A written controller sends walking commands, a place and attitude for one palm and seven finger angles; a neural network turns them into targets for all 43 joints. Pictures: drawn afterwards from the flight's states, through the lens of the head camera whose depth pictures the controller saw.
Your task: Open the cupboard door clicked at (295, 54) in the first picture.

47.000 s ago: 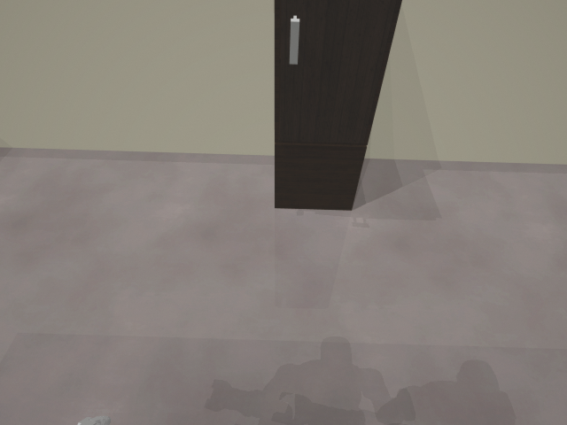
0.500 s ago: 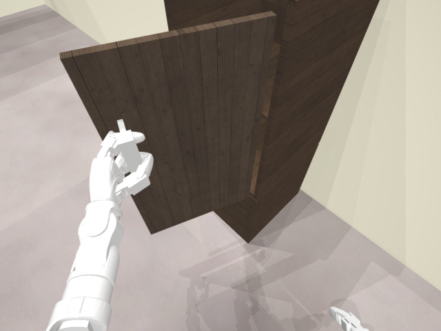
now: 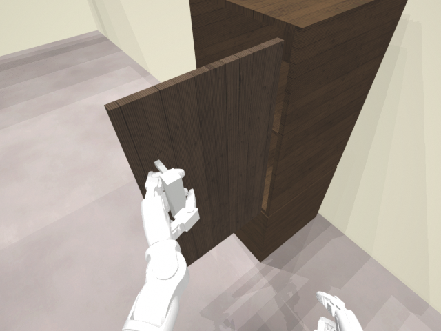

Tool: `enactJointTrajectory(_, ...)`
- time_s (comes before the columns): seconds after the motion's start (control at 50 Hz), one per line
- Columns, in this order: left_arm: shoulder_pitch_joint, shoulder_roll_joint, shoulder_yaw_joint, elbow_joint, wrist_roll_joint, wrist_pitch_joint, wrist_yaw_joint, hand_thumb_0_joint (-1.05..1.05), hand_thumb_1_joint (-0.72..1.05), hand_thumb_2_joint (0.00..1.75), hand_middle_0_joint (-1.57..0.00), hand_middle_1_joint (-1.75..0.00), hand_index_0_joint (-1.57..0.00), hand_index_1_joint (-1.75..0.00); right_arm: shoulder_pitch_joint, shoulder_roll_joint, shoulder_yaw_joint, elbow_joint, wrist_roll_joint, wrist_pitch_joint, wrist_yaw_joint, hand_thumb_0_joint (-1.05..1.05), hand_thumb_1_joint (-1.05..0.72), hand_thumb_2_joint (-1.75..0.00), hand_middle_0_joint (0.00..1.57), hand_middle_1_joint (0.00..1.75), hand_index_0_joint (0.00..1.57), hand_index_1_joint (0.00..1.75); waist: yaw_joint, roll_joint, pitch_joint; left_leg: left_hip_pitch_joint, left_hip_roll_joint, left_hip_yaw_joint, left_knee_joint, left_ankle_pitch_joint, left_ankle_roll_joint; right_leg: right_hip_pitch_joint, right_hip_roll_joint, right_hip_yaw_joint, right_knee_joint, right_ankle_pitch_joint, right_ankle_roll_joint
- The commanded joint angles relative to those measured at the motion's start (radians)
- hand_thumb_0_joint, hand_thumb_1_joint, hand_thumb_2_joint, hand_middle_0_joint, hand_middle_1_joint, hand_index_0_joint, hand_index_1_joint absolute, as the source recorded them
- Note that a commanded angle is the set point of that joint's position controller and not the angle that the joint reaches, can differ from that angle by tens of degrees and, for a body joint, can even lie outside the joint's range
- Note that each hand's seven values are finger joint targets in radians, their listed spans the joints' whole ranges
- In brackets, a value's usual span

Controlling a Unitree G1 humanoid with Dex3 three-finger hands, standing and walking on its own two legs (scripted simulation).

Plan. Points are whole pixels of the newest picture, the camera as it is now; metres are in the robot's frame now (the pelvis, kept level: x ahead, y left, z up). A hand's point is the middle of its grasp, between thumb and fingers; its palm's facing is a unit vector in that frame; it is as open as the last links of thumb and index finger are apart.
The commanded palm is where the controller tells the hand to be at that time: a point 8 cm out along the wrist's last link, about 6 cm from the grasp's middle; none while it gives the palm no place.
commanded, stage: pull the door open along its arc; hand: left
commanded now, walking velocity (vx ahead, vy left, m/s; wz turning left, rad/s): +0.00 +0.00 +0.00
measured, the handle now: (170, 191) +0.35 +0.11 +0.08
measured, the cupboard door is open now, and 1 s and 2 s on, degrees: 90 94 96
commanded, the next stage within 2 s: open thumb and fingers to let go in 0.04 s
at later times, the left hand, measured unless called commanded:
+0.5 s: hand (199, 216) +0.30 +0.05 +0.08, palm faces +0.31 -0.95 -0.02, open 9.3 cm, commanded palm +0.25 +0.09 +0.08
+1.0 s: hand (196, 216) +0.30 +0.05 +0.08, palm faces +0.25 -0.97 -0.01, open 14.8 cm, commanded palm +0.26 +0.10 +0.08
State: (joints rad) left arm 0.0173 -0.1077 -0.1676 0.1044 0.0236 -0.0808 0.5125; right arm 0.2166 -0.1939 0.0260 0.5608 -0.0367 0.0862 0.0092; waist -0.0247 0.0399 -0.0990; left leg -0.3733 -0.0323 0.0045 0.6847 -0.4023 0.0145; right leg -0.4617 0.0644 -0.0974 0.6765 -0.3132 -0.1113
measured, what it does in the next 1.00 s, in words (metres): stands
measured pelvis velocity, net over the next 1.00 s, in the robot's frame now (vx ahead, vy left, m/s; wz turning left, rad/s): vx -0.02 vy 0.02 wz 0.01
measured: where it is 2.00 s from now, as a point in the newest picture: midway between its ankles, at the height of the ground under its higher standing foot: outside the picture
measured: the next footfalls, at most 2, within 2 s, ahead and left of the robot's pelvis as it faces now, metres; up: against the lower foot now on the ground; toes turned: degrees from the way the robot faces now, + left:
none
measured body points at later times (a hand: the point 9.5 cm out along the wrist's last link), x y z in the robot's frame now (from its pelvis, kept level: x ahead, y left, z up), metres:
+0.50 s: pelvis -0.02 -0.01 +0.00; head -0.01 -0.03 +0.45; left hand +0.27 +0.10 +0.09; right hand +0.17 -0.21 -0.10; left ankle -0.03 +0.11 -0.72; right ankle +0.02 -0.04 -0.72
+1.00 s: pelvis -0.02 +0.02 +0.00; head -0.02 +0.00 +0.45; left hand +0.28 +0.10 +0.09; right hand +0.15 -0.19 -0.10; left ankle -0.03 +0.11 -0.72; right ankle +0.02 -0.04 -0.72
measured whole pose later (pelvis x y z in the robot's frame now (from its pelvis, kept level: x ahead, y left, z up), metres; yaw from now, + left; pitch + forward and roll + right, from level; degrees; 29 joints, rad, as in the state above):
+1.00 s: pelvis -0.02 +0.02 +0.00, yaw +0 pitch +4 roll +0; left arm -0.08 -0.11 -0.27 0.20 0.04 -0.06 0.56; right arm 0.19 -0.18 0.03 0.59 -0.03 0.06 0.01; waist -0.01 0.03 -0.08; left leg -0.40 -0.05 0.01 0.72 -0.39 0.04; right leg -0.48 0.04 -0.10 0.70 -0.29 -0.09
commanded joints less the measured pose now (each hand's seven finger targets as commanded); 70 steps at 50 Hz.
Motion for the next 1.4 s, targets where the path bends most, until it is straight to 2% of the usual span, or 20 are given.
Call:
enactJointTrajectory(0.0,-0.079,-0.066,-0.098,-0.291,0.063,-0.059,0.031,0.0,0.9,0.9,-0.4,-1.35,-0.4,-1.35,-0.136,-0.068,-0.039,-0.177,-0.001,-0.066,0.004,0.0,-0.9,-0.9,0.2,0.3,0.2,0.3,0.02,-0.128,-0.193,-0.065,0.009,-0.027,-0.039,0.204,0.004,0.278,-0.127,0.182,-0.127,0.328,0.103)
enactJointTrajectory(0.08,-0.063,-0.093,-0.131,-0.296,0.057,-0.039,0.04,0.0,0.9,0.9,-0.4,-1.35,-0.4,-1.35,-0.153,-0.063,-0.032,-0.172,0.008,-0.076,0.008,0.0,-0.9,-0.9,0.2,0.3,0.2,0.3,0.011,-0.145,-0.159,-0.071,0.001,-0.035,-0.024,0.164,0.003,0.257,-0.138,0.205,-0.165,0.25,0.106)
enactJointTrajectory(0.12,-0.225,-0.032,-0.076,-0.272,0.044,-0.04,0.058,0.0,0.9,0.9,-0.4,-1.35,-0.4,-1.35,-0.174,-0.069,-0.025,-0.153,0.008,-0.076,-0.004,0.0,-0.9,-0.9,0.2,0.3,0.2,0.3,-0.003,-0.145,-0.127,-0.095,-0.007,-0.039,-0.017,0.111,0.005,0.225,-0.15,0.242,-0.199,0.132,0.112)
enactJointTrajectory(0.24,-0.253,-0.016,-0.036,-0.19,0.038,-0.039,0.054,0.0,0.48,0.72,-0.37,-1.3,-0.37,-1.3,-0.18,-0.057,-0.027,-0.127,0.008,-0.073,-0.015,0.0,-0.9,-0.9,0.2,0.3,0.2,0.3,0.02,-0.151,-0.164,-0.113,-0.012,-0.041,-0.021,0.1,0.002,0.273,-0.172,0.281,-0.221,0.112,0.121)
enactJointTrajectory(0.38,-0.293,-0.043,-0.059,-0.158,0.041,-0.055,0.031,0.0,-0.01,0.51,-0.33,-1.25,-0.33,-1.25,-0.175,-0.059,-0.029,-0.127,0.009,-0.071,-0.011,0.0,-0.9,-0.9,0.2,0.3,0.2,0.3,0.019,-0.134,-0.179,-0.094,-0.008,-0.041,-0.032,0.117,0.003,0.253,-0.158,0.239,-0.192,0.132,0.113)
enactJointTrajectory(0.52,-0.351,-0.044,-0.055,-0.137,0.033,-0.065,0.038,0.0,-0.5,0.3,-0.3,-1.2,-0.3,-1.2,-0.177,-0.058,-0.023,-0.135,0.01,-0.074,-0.012,0.0,-0.9,-0.9,0.2,0.3,0.2,0.3,0.016,-0.15,-0.157,-0.105,-0.007,-0.044,-0.034,0.085,0.006,0.217,-0.15,0.228,-0.194,0.036,0.109)
enactJointTrajectory(0.6,-0.407,-0.056,-0.061,-0.096,0.039,-0.063,0.052,0.0,-0.5,0.3,-0.28,-1.1,-0.28,-1.1,-0.181,-0.059,-0.025,-0.127,0.008,-0.076,-0.015,0.0,-0.9,-0.9,0.2,0.3,0.2,0.3,0.01,-0.158,-0.146,-0.105,-0.006,-0.043,-0.031,0.067,0.007,0.189,-0.147,0.228,-0.208,-0.037,0.106)
enactJointTrajectory(0.76,-0.355,-0.068,-0.063,-0.113,0.04,-0.058,0.06,0.0,-0.5,0.3,-0.22,-0.7,-0.22,-0.7,-0.162,-0.06,-0.027,-0.137,0.008,-0.075,-0.009,0.0,-0.9,-0.9,0.2,0.3,0.2,0.3,0.031,-0.133,-0.197,-0.08,-0.001,-0.033,-0.05,0.134,0.007,0.217,-0.12,0.171,-0.152,0.076,0.09)
enactJointTrajectory(0.92,-0.362,-0.093,-0.079,-0.114,0.043,-0.045,0.083,0.0,-0.5,0.3,-0.15,-0.3,-0.15,-0.3,-0.17,-0.062,-0.027,-0.142,0.007,-0.083,0.001,0.0,-0.9,-0.9,0.2,0.3,0.2,0.3,0.029,-0.12,-0.155,-0.063,0.005,-0.031,-0.047,0.123,0.007,0.153,-0.1,0.137,-0.145,0.005,0.076)
enactJointTrajectory(1.04,-0.378,-0.129,-0.106,-0.108,0.051,-0.033,0.093,0.0,-0.5,0.3,-0.15,-0.3,-0.15,-0.3,-0.169,-0.064,-0.027,-0.139,0.006,-0.085,0.011,0.0,-0.9,-0.9,0.2,0.3,0.2,0.3,0.029,-0.107,-0.168,-0.05,0.01,-0.039,-0.045,0.146,0.002,0.12,-0.082,0.098,-0.101,0.022,0.066)
enactJointTrajectory(1.06,-0.378,-0.043,-0.316,-0.108,0.134,-0.079,-0.128,0.0,-0.5,0.3,-0.15,-0.3,-0.15,-0.3,-0.094,-0.099,-0.023,-0.106,0.009,-0.077,0.014,0.0,-0.9,-0.9,0.2,0.3,0.2,0.3,-0.063,-0.163,-0.099,-0.038,0.009,-0.043,-0.047,0.167,0.02,0.095,-0.082,0.126,-0.07,0.151,0.07)
enactJointTrajectory(1.08,-0.438,0.042,-0.234,-0.175,0.092,-0.128,-0.252,0.0,-0.5,0.3,-0.15,-0.3,-0.15,-0.3,-0.075,-0.101,-0.035,-0.143,0.024,-0.077,0.005,0.0,-0.9,-0.9,0.2,0.3,0.2,0.3,-0.038,-0.126,-0.194,-0.045,0.001,-0.037,-0.032,0.195,0.025,0.154,-0.089,0.128,-0.045,0.223,0.065)
enactJointTrajectory(1.1,-0.424,0.066,-0.23,-0.184,0.072,-0.16,-0.346,0.0,-0.5,0.3,-0.15,-0.3,-0.15,-0.3,-0.082,-0.094,-0.029,-0.157,0.028,-0.087,-0.005,0.0,-0.9,-0.9,0.2,0.3,0.2,0.3,-0.022,-0.096,-0.218,-0.039,-0.001,-0.032,-0.028,0.201,0.026,0.181,-0.093,0.136,-0.034,0.255,0.067)
enactJointTrajectory(1.14,-0.405,0.094,-0.202,-0.187,-0.011,-0.188,-0.498,0.0,-0.5,0.3,-0.15,-0.3,-0.15,-0.3,-0.078,-0.094,-0.018,-0.184,0.045,-0.104,-0.017,0.0,-0.9,-0.9,0.2,0.3,0.2,0.3,-0.02,-0.079,-0.211,-0.032,-0.003,-0.037,-0.033,0.176,0.026,0.184,-0.089,0.135,-0.043,0.224,0.066)
enactJointTrajectory(1.16,-0.384,0.091,-0.165,-0.181,-0.066,-0.181,-0.532,0.0,-0.5,0.3,-0.15,-0.3,-0.15,-0.3,-0.09,-0.091,-0.012,-0.197,0.055,-0.113,-0.024,0.0,-0.9,-0.9,0.2,0.3,0.2,0.3,-0.009,-0.084,-0.2,-0.038,-0.001,-0.04,-0.042,0.152,0.023,0.181,-0.084,0.132,-0.056,0.177,0.067)
enactJointTrajectory(1.2,-0.352,0.044,-0.137,-0.14,-0.152,-0.15,-0.538,0.0,-0.5,0.3,-0.15,-0.3,-0.15,-0.3,-0.109,-0.091,0.002,-0.203,0.068,-0.131,-0.026,0.0,-0.9,-0.9,0.2,0.3,0.2,0.3,-0.007,-0.088,-0.111,-0.058,0.004,-0.054,-0.066,0.087,0.013,0.125,-0.074,0.11,-0.079,0.051,0.068)
enactJointTrajectory(1.24,-0.312,0.083,-0.062,-0.153,-0.181,-0.134,-0.496,0.0,-0.5,0.3,-0.15,-0.3,-0.15,-0.3,-0.121,-0.1,0.001,-0.207,0.069,-0.143,-0.024,0.0,-0.9,-0.9,0.2,0.3,0.2,0.3,0.017,-0.132,-0.102,-0.08,0.006,-0.054,-0.078,0.052,0.009,0.127,-0.075,0.114,-0.095,-0.03,0.073)
enactJointTrajectory(1.28,-0.25,0.105,-0.038,-0.207,-0.16,-0.137,-0.451,0.0,-0.5,0.3,-0.15,-0.3,-0.15,-0.3,-0.113,-0.101,-0.003,-0.217,0.062,-0.153,-0.013,0.0,-0.9,-0.9,0.2,0.3,0.2,0.3,0.042,-0.138,-0.133,-0.071,0.012,-0.056,-0.089,0.086,0.007,0.155,-0.072,0.103,-0.079,0.005,0.069)
enactJointTrajectory(1.32,-0.223,0.09,-0.07,-0.257,-0.119,-0.147,-0.424,0.0,-0.5,0.3,-0.15,-0.3,-0.15,-0.3,-0.101,-0.098,-0.006,-0.226,0.058,-0.157,-0.001,0.0,-0.9,-0.9,0.2,0.3,0.2,0.3,0.033,-0.104,-0.137,-0.053,0.017,-0.056,-0.086,0.12,0.007,0.138,-0.069,0.094,-0.054,0.057,0.066)
enactJointTrajectory(1.38,-0.116,0.158,-0.027,-0.272,-0.076,-0.144,-0.404,0.0,-0.5,0.3,-0.15,-0.3,-0.15,-0.3,-0.084,-0.104,-0.01,-0.23,0.052,-0.149,0.006,0.0,-0.9,-0.9,0.2,0.3,0.2,0.3,0.043,-0.127,-0.134,-0.076,0.019,-0.047,-0.077,0.139,0.007,0.155,-0.069,0.103,-0.047,0.091,0.065)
